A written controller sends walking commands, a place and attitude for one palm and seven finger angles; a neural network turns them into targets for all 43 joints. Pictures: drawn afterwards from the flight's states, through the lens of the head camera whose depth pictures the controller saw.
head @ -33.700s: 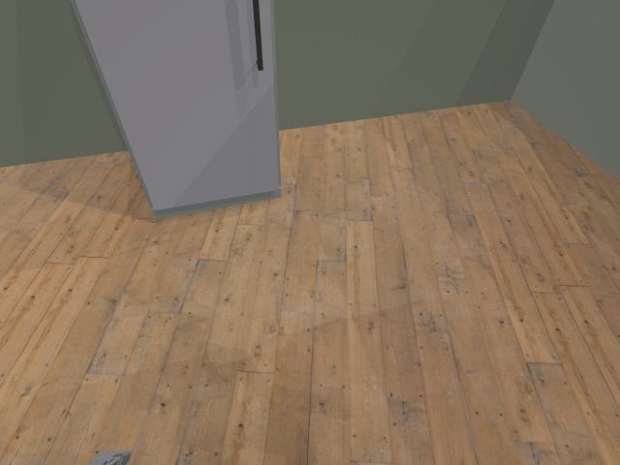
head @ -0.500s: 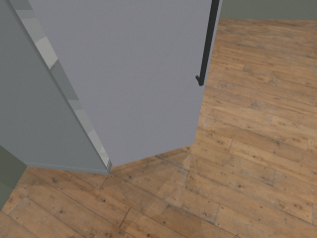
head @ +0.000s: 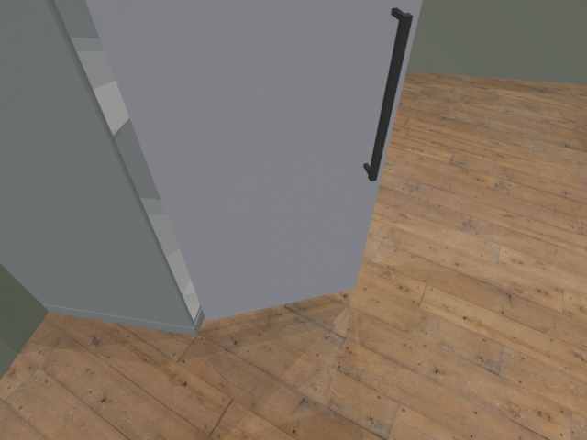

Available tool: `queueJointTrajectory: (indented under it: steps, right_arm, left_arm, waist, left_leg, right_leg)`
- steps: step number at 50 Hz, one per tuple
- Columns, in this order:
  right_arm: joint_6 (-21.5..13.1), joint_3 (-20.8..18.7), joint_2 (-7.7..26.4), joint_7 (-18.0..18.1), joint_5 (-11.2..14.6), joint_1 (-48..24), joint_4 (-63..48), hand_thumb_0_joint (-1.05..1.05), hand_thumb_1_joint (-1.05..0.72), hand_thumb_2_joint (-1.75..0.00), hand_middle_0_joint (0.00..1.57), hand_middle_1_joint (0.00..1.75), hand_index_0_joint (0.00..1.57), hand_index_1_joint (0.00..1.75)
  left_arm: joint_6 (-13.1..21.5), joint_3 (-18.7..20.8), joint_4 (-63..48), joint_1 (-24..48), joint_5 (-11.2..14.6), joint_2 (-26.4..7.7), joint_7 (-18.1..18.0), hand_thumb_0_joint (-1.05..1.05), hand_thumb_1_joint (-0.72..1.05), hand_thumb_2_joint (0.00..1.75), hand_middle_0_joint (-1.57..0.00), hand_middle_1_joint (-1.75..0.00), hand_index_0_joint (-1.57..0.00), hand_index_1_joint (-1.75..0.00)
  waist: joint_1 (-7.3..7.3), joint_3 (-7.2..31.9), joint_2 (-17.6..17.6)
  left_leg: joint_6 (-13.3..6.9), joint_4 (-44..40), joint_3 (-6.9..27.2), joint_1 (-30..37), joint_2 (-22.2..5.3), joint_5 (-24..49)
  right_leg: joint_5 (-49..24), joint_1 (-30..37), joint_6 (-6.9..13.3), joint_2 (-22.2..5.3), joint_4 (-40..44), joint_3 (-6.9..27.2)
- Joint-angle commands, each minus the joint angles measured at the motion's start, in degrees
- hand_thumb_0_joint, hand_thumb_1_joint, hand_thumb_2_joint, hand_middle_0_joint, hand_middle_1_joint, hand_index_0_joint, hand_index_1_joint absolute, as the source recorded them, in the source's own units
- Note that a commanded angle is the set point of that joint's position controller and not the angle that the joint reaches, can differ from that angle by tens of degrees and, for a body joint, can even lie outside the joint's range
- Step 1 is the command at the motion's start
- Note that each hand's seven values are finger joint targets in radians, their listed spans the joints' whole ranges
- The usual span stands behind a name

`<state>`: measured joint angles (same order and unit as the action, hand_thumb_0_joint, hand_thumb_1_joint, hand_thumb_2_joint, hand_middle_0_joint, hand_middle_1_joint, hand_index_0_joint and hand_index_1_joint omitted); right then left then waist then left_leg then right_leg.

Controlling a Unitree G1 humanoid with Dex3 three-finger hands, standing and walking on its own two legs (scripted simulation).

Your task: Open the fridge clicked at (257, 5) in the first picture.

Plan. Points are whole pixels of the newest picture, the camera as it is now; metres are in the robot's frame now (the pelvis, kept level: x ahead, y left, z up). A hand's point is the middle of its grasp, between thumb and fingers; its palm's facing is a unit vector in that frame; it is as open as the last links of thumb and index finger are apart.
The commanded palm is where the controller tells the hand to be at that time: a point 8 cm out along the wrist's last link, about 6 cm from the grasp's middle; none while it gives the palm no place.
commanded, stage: let the arm hang, fingers relaxed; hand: right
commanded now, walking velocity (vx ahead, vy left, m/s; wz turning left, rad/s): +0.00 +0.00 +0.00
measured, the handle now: (382, 107) +0.74 -0.14 +0.09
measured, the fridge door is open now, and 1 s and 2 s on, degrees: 66 66 66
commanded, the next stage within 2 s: look to check the result in 0.10 s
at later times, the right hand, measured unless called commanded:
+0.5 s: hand out of the picture -0.01 -0.17 -0.18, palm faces +0.00 +0.98 -0.19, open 7.4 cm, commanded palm none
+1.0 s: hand out of the picture +0.03 -0.19 -0.17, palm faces -0.02 +0.97 -0.22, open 7.4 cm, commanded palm none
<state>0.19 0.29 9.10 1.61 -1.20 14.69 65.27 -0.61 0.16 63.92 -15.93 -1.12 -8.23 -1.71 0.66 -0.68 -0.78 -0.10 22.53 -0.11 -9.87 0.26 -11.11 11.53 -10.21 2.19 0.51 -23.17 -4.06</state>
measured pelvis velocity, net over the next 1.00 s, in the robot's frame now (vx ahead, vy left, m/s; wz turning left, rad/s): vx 0.00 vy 0.01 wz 0.00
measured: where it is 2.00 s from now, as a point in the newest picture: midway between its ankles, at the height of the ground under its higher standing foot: outside the picture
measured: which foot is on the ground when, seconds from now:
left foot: down 0.00-1.00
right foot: down 0.00-1.00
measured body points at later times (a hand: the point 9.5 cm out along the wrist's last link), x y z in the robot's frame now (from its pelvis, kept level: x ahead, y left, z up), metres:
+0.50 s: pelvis +0.00 +0.00 +0.00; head +0.01 +0.00 +0.45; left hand -0.01 +0.22 -0.16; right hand -0.01 -0.23 -0.16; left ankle +0.01 +0.12 -0.74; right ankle +0.01 -0.09 -0.74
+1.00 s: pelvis +0.00 +0.01 +0.00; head +0.02 +0.00 +0.45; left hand +0.02 +0.25 -0.15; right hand +0.04 -0.24 -0.16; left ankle +0.01 +0.12 -0.74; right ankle +0.01 -0.09 -0.74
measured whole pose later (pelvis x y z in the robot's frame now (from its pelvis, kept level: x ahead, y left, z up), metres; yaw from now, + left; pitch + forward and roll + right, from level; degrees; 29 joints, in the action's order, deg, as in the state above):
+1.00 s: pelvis +0.00 +0.01 +0.00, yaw +0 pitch -1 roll +0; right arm -0.5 -0.4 11.9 1.1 -1.2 11.3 64.9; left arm -0.3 0.9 64.3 -12.4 -1.0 -11.3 -1.4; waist 0.8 -2.7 -0.2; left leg -0.5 21.4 -0.2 -9.8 0.7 -10.5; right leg 11.0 -10.2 1.8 0.1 -22.1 -4.0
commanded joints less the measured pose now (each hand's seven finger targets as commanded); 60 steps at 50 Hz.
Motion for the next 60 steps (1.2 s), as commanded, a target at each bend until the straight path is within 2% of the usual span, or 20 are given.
queueJointTrajectory:
  steps: [1,7,11,17,22,25,26,28,31,35,43,56,60]
  right_arm:
    - [-0.82,-1.24,5.46,0.40,0.20,3.62,-1.26,0.00,-0.90,-0.90,0.20,0.30,0.20,0.30]
    - [-0.76,-1.37,5.10,0.41,0.17,3.66,-1.23,0.00,-0.90,-0.90,0.20,0.30,0.20,0.30]
    - [-0.90,-1.47,5.06,0.49,0.15,3.95,-1.23,0.00,-0.90,-0.90,0.20,0.30,0.20,0.30]
    - [-0.82,-1.56,5.26,0.50,0.04,3.73,-1.15,0.00,-0.90,-0.90,0.20,0.30,0.20,0.30]
    - [-1.04,-1.66,5.66,0.50,0.05,3.47,-1.25,0.00,-0.90,-0.90,0.20,0.30,0.20,0.30]
    - [-1.25,-1.72,6.36,0.49,0.01,3.19,-1.56,0.00,-0.90,-0.90,0.20,0.30,0.20,0.30]
    - [-1.18,-1.64,6.05,0.46,0.09,2.92,-1.43,0.00,-0.90,-0.90,0.20,0.30,0.20,0.30]
    - [-1.23,-1.70,6.35,0.45,0.08,2.52,-1.58,0.00,-0.90,-0.90,0.20,0.30,0.20,0.30]
    - [-1.46,-1.81,7.08,0.44,0.07,1.79,-1.75,0.00,-0.90,-0.90,0.20,0.30,0.20,0.30]
    - [-1.58,-1.86,8.01,0.37,0.10,1.19,-1.99,0.00,-0.90,-0.90,0.20,0.30,0.20,0.30]
    - [-1.47,-2.00,9.07,0.14,0.16,-0.77,-2.17,0.00,-0.90,-0.90,0.20,0.30,0.20,0.30]
    - [-2.05,-2.44,12.29,-0.14,0.28,-3.58,-2.61,0.00,-0.90,-0.90,0.20,0.30,0.20,0.30]
    - [-2.11,-2.60,13.46,-0.21,0.27,-4.35,-2.59,0.00,-0.90,-0.90,0.20,0.30,0.20,0.30]
  left_arm:
    - [0.87,1.25,-1.36,-2.69,-0.01,-5.81,-0.53,0.00,0.90,0.90,-0.20,-0.30,-0.20,-0.30]
    - [0.96,1.46,-1.20,-3.50,0.03,-5.70,-0.64,0.00,0.90,0.90,-0.20,-0.30,-0.20,-0.30]
    - [0.95,1.63,-1.19,-3.70,0.11,-5.66,-0.64,0.00,0.90,0.90,-0.20,-0.30,-0.20,-0.30]
    - [0.89,1.85,-1.26,-3.59,0.07,-6.03,-0.58,0.00,0.90,0.90,-0.20,-0.30,-0.20,-0.30]
    - [1.03,2.02,-1.33,-2.94,0.09,-6.20,-0.55,0.00,0.90,0.90,-0.20,-0.30,-0.20,-0.30]
    - [1.09,2.09,-1.62,-2.52,0.27,-6.99,-0.50,0.00,0.90,0.90,-0.20,-0.30,-0.20,-0.30]
    - [1.02,2.00,-1.49,-2.05,0.14,-6.80,-0.50,0.00,0.90,0.90,-0.20,-0.30,-0.20,-0.30]
    - [1.03,2.05,-1.47,-1.87,0.10,-6.89,-0.46,0.00,0.90,0.90,-0.20,-0.30,-0.20,-0.30]
    - [1.15,2.16,-1.49,-1.31,0.16,-7.50,-0.42,0.00,0.90,0.90,-0.20,-0.30,-0.20,-0.30]
    - [1.18,2.14,-1.63,-0.07,0.23,-8.47,-0.37,0.00,0.90,0.90,-0.20,-0.30,-0.20,-0.30]
    - [1.10,2.13,-1.46,1.39,0.01,-9.43,-0.23,0.00,0.90,0.90,-0.20,-0.30,-0.20,-0.30]
    - [1.72,2.34,-1.61,3.98,0.17,-12.92,-0.19,0.00,0.90,0.90,-0.20,-0.30,-0.20,-0.30]
    - [1.71,2.41,-1.59,5.05,0.23,-14.01,-0.14,0.00,0.90,0.90,-0.20,-0.30,-0.20,-0.30]
  waist:
    - [-0.33,-4.12,2.13]
    - [-0.28,-3.38,2.05]
    - [-0.19,-3.19,0.37]
    - [-0.14,-4.04,1.13]
    - [-0.14,-3.01,1.63]
    - [-0.10,-3.02,0.21]
    - [0.02,-3.16,0.72]
    - [0.05,-3.14,1.31]
    - [0.15,-2.01,0.12]
    - [0.02,-2.35,0.92]
    - [0.03,-3.07,1.10]
    - [-0.01,0.90,0.77]
    - [-0.15,-0.14,0.75]
  left_leg:
    - [-2.06,-4.53,4.20,-2.15,-5.02,-0.35]
    - [-2.00,-3.69,3.69,-1.92,-4.84,-0.22]
    - [-2.13,-3.85,3.95,-2.32,-4.94,-0.46]
    - [-2.14,-3.49,3.90,-3.33,-4.75,-1.50]
    - [-2.25,-3.54,4.11,-2.96,-5.05,0.01]
    - [-2.21,-3.81,4.44,-2.99,-5.10,0.58]
    - [-2.24,-4.00,4.63,-3.45,-5.19,-0.14]
    - [-2.21,-4.21,4.74,-3.28,-5.21,0.00]
    - [-2.29,-4.43,5.01,-2.68,-5.45,1.13]
    - [-2.33,-4.79,5.00,-2.73,-5.51,1.99]
    - [-2.33,-5.82,5.24,-2.47,-5.58,-0.37]
    - [-2.52,-5.47,4.98,0.65,-6.30,6.24]
    - [-2.60,-6.02,5.13,0.58,-6.33,6.06]
  right_leg:
    - [2.26,-3.26,0.13,-6.70,6.62,6.92]
    - [2.82,-3.50,0.31,-6.89,6.67,7.31]
    - [2.41,-3.06,0.40,-6.82,6.10,7.19]
    - [4.57,-3.65,0.53,-6.97,6.71,7.59]
    - [2.24,-2.57,0.51,-6.90,5.87,7.12]
    - [0.71,-2.14,0.49,-6.87,5.34,7.00]
    - [1.29,-1.91,0.41,-6.86,5.41,7.02]
    - [1.14,-1.85,0.37,-6.83,5.55,7.06]
    - [-0.69,-0.80,0.28,-6.92,5.09,6.76]
    - [-1.81,-0.25,0.16,-6.99,5.05,6.73]
    - [0.43,-0.71,-0.04,-6.95,6.21,7.01]
    - [-6.12,2.48,-0.02,-7.74,5.88,7.04]
    - [-6.07,2.46,-0.03,-7.76,6.44,7.29]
